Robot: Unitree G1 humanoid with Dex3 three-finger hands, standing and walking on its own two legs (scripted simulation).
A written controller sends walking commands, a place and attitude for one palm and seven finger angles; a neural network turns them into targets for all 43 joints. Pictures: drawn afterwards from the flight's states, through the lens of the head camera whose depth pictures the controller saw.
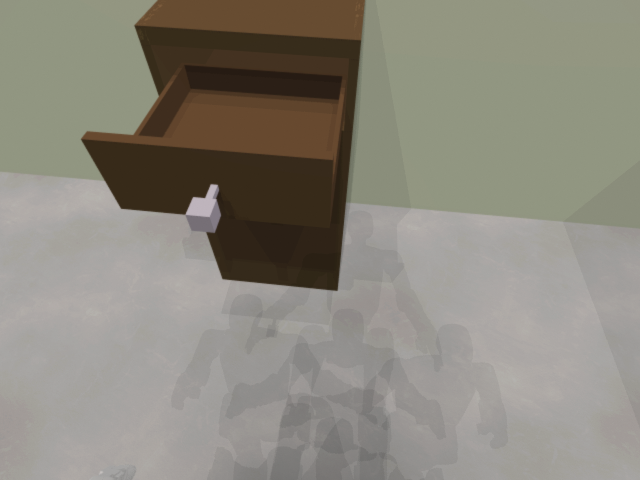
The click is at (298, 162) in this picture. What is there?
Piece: drawer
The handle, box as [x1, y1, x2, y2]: [185, 184, 220, 232]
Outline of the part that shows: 217,185 211,184 204,198 192,198 185,214 191,230 214,232 220,216 215,198 218,191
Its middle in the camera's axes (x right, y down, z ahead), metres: -0.18 -0.05 +0.62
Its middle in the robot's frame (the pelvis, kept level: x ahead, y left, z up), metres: +0.50 +0.21 +0.02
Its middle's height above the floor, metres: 0.80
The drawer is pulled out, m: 0.30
